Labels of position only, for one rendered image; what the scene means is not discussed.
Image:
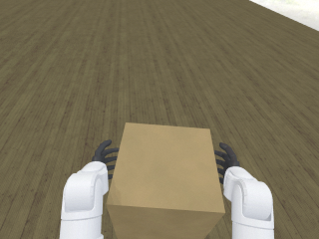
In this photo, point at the robot right forearm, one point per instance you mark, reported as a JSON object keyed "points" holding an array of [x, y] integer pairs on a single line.
{"points": [[251, 205]]}

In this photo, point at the robot left hand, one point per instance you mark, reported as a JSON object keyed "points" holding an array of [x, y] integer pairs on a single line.
{"points": [[101, 152]]}

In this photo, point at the robot left forearm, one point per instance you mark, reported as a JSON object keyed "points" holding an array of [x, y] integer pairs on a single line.
{"points": [[82, 203]]}

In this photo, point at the robot right hand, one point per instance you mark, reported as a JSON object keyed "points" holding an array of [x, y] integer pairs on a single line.
{"points": [[229, 157]]}

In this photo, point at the carton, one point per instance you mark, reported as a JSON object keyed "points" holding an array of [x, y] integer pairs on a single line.
{"points": [[165, 183]]}

